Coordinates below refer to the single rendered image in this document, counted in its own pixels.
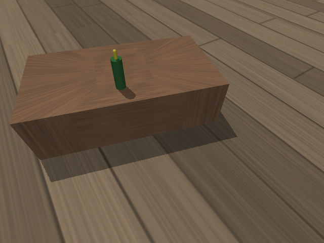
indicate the bottle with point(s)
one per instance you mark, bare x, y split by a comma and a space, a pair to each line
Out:
118, 71

